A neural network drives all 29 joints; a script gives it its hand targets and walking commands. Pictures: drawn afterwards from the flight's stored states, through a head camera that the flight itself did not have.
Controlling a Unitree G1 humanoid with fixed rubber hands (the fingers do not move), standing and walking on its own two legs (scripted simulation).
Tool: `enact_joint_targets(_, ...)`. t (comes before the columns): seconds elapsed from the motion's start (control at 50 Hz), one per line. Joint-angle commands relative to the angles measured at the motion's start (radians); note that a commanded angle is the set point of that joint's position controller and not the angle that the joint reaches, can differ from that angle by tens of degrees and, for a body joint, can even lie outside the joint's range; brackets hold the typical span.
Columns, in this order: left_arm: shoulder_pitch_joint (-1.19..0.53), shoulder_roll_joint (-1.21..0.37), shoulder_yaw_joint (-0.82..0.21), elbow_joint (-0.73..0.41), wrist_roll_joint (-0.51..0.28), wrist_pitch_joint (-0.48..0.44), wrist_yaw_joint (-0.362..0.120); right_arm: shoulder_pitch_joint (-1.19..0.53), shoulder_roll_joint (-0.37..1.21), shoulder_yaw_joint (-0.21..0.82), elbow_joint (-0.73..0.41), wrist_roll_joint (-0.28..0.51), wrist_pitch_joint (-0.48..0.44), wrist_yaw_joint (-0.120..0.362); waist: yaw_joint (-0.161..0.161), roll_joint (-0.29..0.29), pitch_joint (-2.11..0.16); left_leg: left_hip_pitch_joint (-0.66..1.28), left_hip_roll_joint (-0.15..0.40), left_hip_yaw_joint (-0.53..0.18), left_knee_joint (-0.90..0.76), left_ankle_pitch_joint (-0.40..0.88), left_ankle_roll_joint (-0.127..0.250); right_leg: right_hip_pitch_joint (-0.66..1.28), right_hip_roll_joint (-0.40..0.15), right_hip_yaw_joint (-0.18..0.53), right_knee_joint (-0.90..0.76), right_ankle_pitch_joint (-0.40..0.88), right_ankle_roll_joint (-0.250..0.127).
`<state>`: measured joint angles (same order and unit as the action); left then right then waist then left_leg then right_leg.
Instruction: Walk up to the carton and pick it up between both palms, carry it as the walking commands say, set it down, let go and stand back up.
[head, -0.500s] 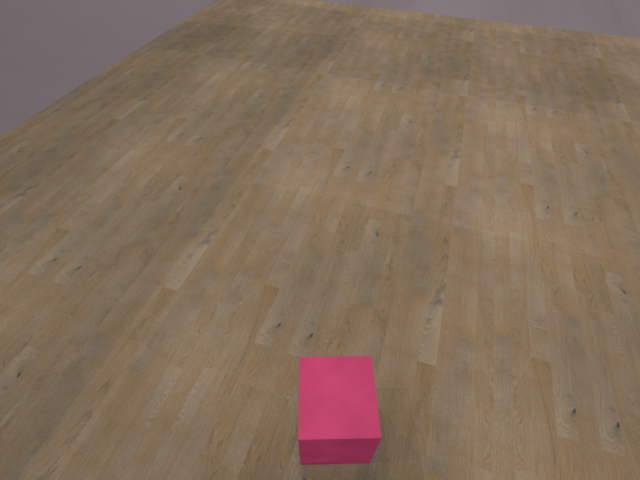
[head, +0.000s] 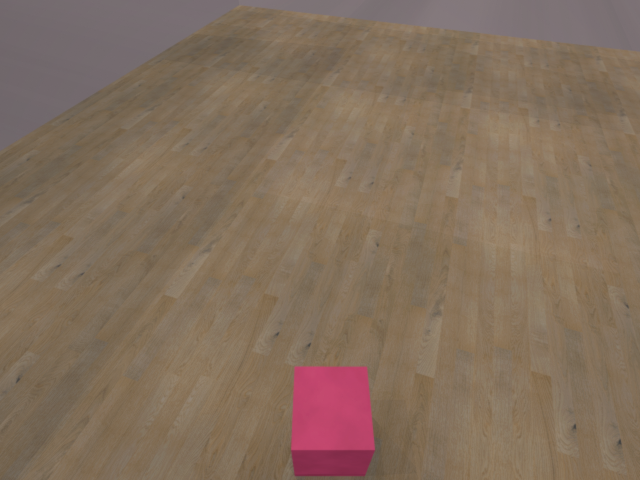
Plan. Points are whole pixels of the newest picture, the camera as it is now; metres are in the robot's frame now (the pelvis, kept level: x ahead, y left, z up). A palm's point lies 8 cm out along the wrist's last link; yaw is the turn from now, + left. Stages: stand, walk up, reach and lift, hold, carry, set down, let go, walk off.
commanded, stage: walk up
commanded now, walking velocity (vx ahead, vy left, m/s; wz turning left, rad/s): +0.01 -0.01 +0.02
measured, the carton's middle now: (330, 422) +0.43 -0.01 -0.65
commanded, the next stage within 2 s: stand in 1.60 s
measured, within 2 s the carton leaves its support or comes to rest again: neither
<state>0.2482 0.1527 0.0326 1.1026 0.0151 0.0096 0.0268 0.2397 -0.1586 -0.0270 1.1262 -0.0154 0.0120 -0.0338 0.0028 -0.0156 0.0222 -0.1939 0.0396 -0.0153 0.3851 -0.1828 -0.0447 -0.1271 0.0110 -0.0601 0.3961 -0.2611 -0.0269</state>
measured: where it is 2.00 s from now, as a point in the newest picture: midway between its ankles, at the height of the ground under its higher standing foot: outside the picture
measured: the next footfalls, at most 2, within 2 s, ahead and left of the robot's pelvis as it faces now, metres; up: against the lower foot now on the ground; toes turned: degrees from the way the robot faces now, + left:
none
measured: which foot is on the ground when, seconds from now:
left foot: down 0.00-1.00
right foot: down 0.00-1.00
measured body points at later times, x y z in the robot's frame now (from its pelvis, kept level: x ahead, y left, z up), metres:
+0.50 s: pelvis +0.01 -0.02 -0.01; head +0.03 -0.02 +0.44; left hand -0.01 +0.21 -0.16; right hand +0.03 -0.24 -0.17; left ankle +0.02 +0.15 -0.74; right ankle -0.03 -0.10 -0.74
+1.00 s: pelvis +0.01 -0.03 -0.01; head +0.03 -0.03 +0.44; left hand +0.00 +0.21 -0.16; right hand +0.02 -0.26 -0.17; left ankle +0.02 +0.15 -0.74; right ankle -0.03 -0.10 -0.74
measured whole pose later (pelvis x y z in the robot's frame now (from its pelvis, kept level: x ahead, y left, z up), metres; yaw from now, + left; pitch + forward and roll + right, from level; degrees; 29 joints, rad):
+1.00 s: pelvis +0.01 -0.03 -0.01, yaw +1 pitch +0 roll +0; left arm 0.32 0.17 0.05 1.03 0.02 0.02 0.04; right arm 0.27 -0.17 -0.03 1.09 -0.02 0.03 -0.05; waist -0.01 0.00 0.03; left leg -0.25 0.08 -0.05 0.51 -0.26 -0.09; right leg -0.17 0.05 -0.09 0.50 -0.34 -0.07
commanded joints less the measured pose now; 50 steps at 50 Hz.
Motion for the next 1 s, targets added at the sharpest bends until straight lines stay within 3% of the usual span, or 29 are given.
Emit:
enact_joint_targets(0.0,0.098,0.073,-0.002,-0.029,0.006,-0.017,0.002,0.053,-0.085,-0.009,-0.012,0.009,-0.008,-0.008,0.015,0.073,0.071,-0.043,0.07,-0.074,-0.106,-0.035,0.039,-0.016,-0.096,0.095,-0.103,0.033,0.011)
enact_joint_targets(0.02,0.111,0.096,-0.003,-0.007,-0.001,-0.013,0.01,0.033,-0.077,-0.01,-0.031,0.003,-0.018,-0.005,0.008,0.035,0.074,-0.002,0.098,-0.097,-0.111,0.007,0.035,-0.047,-0.099,0.077,-0.101,0.068,0.017)
enact_joint_targets(0.06,0.11,0.111,0.002,-0.033,-0.002,-0.025,0.004,0.063,-0.1,-0.01,-0.018,0.007,-0.022,-0.008,0.005,0.05,0.001,0.045,0.064,-0.039,-0.061,0.1,0.029,0.005,-0.117,0.091,-0.102,0.17,0.022)
enact_joint_targets(0.08,0.1,0.111,0.004,-0.01,-0.003,-0.023,0.014,0.055,-0.081,-0.013,-0.019,0.001,-0.026,-0.002,-0.002,-0.008,0.02,0.058,0.087,-0.067,-0.063,0.127,0.026,-0.021,-0.106,0.051,-0.088,0.15,0.028)
enact_joint_targets(0.12,0.119,0.09,-0.006,-0.028,-0.001,-0.032,0.008,0.087,-0.088,-0.016,-0.011,0.005,-0.029,-0.009,0.004,0.018,0.011,0.057,0.078,-0.05,-0.047,0.191,0.039,0.003,-0.119,0.077,-0.083,0.218,0.021)
enact_joint_targets(0.16,0.123,0.101,0.001,-0.022,-0.004,-0.025,0.015,0.073,-0.076,-0.012,-0.015,0.002,-0.023,-0.005,-0.003,-0.024,0.041,0.053,0.082,-0.036,-0.052,0.175,0.031,-0.019,-0.107,0.049,-0.08,0.22,0.021)
enact_joint_targets(0.2,0.176,0.099,-0.001,0.001,-0.005,-0.026,0.016,0.103,-0.081,-0.011,0.007,-0.001,-0.029,-0.01,0.009,0.032,0.013,0.047,0.088,-0.039,-0.027,0.211,0.032,0.001,-0.107,0.052,-0.06,0.233,0.016)
enact_joint_targets(0.22,0.171,0.089,-0.009,0.001,-0.009,-0.028,0.014,0.092,-0.075,-0.008,-0.001,0.003,-0.027,-0.006,-0.002,-0.027,0.043,0.062,0.089,-0.051,-0.026,0.194,0.036,-0.048,-0.1,0.046,-0.076,0.204,0.017)
enact_joint_targets(0.26,0.149,0.124,0.017,-0.012,0.002,-0.015,0.023,0.105,-0.134,-0.027,-0.027,-0.004,-0.021,-0.012,-0.026,-0.02,0.031,0.052,0.126,-0.065,0.031,0.209,0.052,-0.072,-0.096,0.021,-0.023,0.23,0.013)
enact_joint_targets(0.28,0.186,0.079,-0.001,0.003,-0.007,-0.014,0.019,0.109,-0.082,-0.017,0.001,0.003,-0.024,-0.018,-0.007,0.046,-0.04,0.1,0.118,-0.054,0.007,0.208,0.046,-0.036,-0.098,0.039,-0.038,0.209,0.021)
enact_joint_targets(0.32,0.176,0.058,-0.007,-0.002,-0.006,-0.017,0.02,0.073,-0.06,-0.01,-0.013,-0.008,-0.018,-0.01,0.001,0.055,0.026,0.005,0.089,-0.04,-0.002,0.153,0.039,-0.03,-0.101,0.049,-0.055,0.19,0.009)
enact_joint_targets(0.34,0.155,0.099,0.013,-0.023,-0.003,-0.013,0.021,0.085,-0.087,-0.019,-0.028,-0.008,-0.015,-0.016,-0.003,-0.007,0.055,-0.01,0.115,-0.061,0.034,0.155,0.055,-0.077,-0.083,0.028,-0.02,0.167,0.005)
enact_joint_targets(0.36,0.176,0.092,0.018,-0.021,-0.003,-0.01,0.024,0.097,-0.109,-0.028,-0.025,-0.006,-0.011,-0.02,-0.02,0.044,0.002,0.027,0.142,-0.064,0.053,0.194,0.056,-0.061,-0.093,0.018,0.016,0.196,0.007)
enact_joint_targets(0.38,0.176,0.09,0.012,-0.012,-0.007,-0.007,0.026,0.056,-0.097,-0.021,-0.026,0.002,-0.011,-0.022,0.001,0.025,0.001,0.004,0.123,-0.062,0.047,0.21,0.052,-0.051,-0.093,0.033,-0.004,0.207,0.003)
enact_joint_targets(0.42,0.191,0.074,0.012,-0.022,-0.003,-0.007,0.029,0.062,-0.083,-0.015,-0.032,0.002,-0.005,-0.024,-0.005,0.066,0.018,-0.032,0.129,-0.064,0.061,0.184,0.048,-0.035,-0.115,0.045,-0.032,0.231,-0.001)
enact_joint_targets(0.46,0.18,0.062,-0.004,-0.018,-0.002,-0.012,0.022,0.065,-0.047,-0.005,-0.037,0.012,0.003,-0.022,-0.008,0.044,0.025,-0.007,0.086,-0.019,0.061,0.145,0.023,-0.053,-0.123,0.069,-0.062,0.248,-0.014)
enact_joint_targets(0.52,0.191,0.092,0.013,-0.018,0.004,-0.015,0.029,0.052,-0.04,-0.004,-0.033,0.001,0.009,-0.017,-0.003,-0.013,0.054,-0.006,0.074,-0.019,0.039,0.04,0.012,-0.089,-0.124,0.081,-0.116,0.095,-0.005)
enact_joint_targets(0.54,0.155,0.108,0.022,-0.047,0.008,-0.01,0.025,0.058,-0.069,-0.012,-0.053,-0.001,0.006,-0.018,-0.021,-0.036,0.041,0.017,0.076,-0.011,0.068,0.065,0.007,-0.099,-0.121,0.073,-0.09,0.154,-0.01)
enact_joint_targets(0.56,0.143,0.115,0.028,-0.05,0.004,-0.012,0.025,0.042,-0.095,-0.02,-0.054,-0.002,0.004,-0.022,-0.021,0.015,0.045,-0.003,0.084,-0.003,0.074,0.106,0.023,-0.084,-0.122,0.07,-0.071,0.209,-0.014)
enact_joint_targets(0.58,0.168,0.093,0.021,-0.048,0.002,-0.019,0.032,0.078,-0.075,-0.011,-0.033,0.0,-0.001,-0.023,-0.005,-0.013,0.025,0.002,0.089,-0.007,0.043,0.144,0.013,-0.044,-0.121,0.05,-0.046,0.253,-0.013)
enact_joint_targets(0.6,0.155,0.056,0.002,-0.047,0.001,-0.023,0.022,0.087,-0.065,-0.006,-0.018,0.002,-0.004,-0.019,0.004,0.049,0.05,-0.033,0.075,0.0,0.043,0.139,0.017,-0.028,-0.129,0.078,-0.077,0.254,-0.008)
enact_joint_targets(0.64,0.155,0.104,0.014,-0.056,0.003,-0.023,0.028,0.069,-0.07,-0.01,-0.042,-0.001,-0.005,-0.017,-0.021,-0.024,0.024,0.014,0.08,-0.009,0.044,0.106,0.016,-0.051,-0.133,0.072,-0.081,0.221,-0.016)
enact_joint_targets(0.66,0.181,0.09,0.011,-0.044,-0.002,-0.025,0.023,0.042,-0.058,-0.003,-0.034,-0.002,-0.006,-0.016,0.001,0.009,0.052,0.005,0.077,-0.014,0.041,0.123,0.023,-0.051,-0.116,0.074,-0.083,0.244,-0.009)
enact_joint_targets(0.74,0.182,0.088,0.017,-0.062,0.0,-0.017,0.025,0.071,-0.071,-0.009,-0.031,0.003,-0.002,-0.018,-0.006,0.003,0.025,0.007,0.101,-0.019,0.05,0.146,0.017,-0.026,-0.111,0.03,-0.043,0.197,0.0)
enact_joint_targets(0.78,0.155,0.062,0.003,-0.08,0.001,-0.023,0.018,0.071,-0.064,-0.004,-0.028,0.001,0.003,-0.018,-0.007,0.078,0.074,-0.032,0.081,-0.017,0.03,0.12,0.018,-0.055,-0.124,0.096,-0.095,0.144,-0.014)
enact_joint_targets(0.86,0.142,0.101,0.028,-0.099,0.002,-0.01,0.023,0.063,-0.127,-0.022,-0.064,0.0,0.006,-0.024,-0.014,-0.01,0.021,-0.006,0.112,-0.036,0.054,0.147,0.03,-0.053,-0.091,0.016,-0.006,0.18,-0.006)
enact_joint_targets(0.92,0.159,0.11,0.034,-0.105,0.001,-0.004,0.021,0.089,-0.113,-0.022,-0.069,-0.007,0.0,-0.027,-0.02,0.061,-0.025,0.007,0.146,-0.061,0.09,0.173,0.036,-0.075,-0.093,0.009,0.063,0.159,-0.003)
enact_joint_targets(0.94,0.158,0.085,0.036,-0.093,-0.002,-0.004,0.019,0.084,-0.096,-0.015,-0.053,-0.009,0.002,-0.026,-0.003,0.047,0.002,-0.051,0.143,-0.072,0.079,0.189,0.047,-0.043,-0.092,0.019,0.042,0.178,-0.009)
enact_joint_targets(0.98,0.131,0.121,0.041,-0.113,0.005,0.007,0.016,0.052,-0.146,-0.035,-0.095,-0.006,0.013,-0.03,-0.005,0.019,0.044,-0.081,0.109,-0.025,0.114,0.02,0.035,-0.109,-0.118,0.065,-0.02,0.007,-0.032)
